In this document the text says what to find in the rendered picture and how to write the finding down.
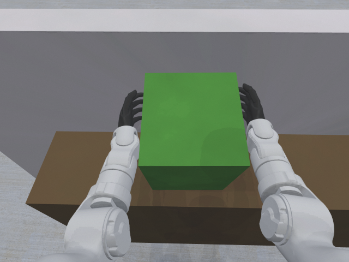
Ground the robot right forearm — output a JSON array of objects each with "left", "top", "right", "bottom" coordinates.
[{"left": 246, "top": 118, "right": 334, "bottom": 237}]

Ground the right robot hand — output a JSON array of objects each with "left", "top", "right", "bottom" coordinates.
[{"left": 238, "top": 84, "right": 265, "bottom": 125}]

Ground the left robot hand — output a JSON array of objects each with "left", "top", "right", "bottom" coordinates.
[{"left": 118, "top": 90, "right": 143, "bottom": 127}]

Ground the pedestal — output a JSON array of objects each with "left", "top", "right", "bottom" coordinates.
[{"left": 25, "top": 131, "right": 349, "bottom": 247}]

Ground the robot left upper arm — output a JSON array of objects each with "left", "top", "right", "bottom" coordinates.
[{"left": 34, "top": 206, "right": 131, "bottom": 262}]

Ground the carton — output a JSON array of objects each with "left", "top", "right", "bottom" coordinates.
[{"left": 138, "top": 73, "right": 250, "bottom": 190}]

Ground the robot right upper arm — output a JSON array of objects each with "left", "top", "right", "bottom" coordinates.
[{"left": 260, "top": 193, "right": 349, "bottom": 262}]

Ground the robot left forearm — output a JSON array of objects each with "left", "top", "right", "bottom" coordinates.
[{"left": 64, "top": 126, "right": 140, "bottom": 247}]

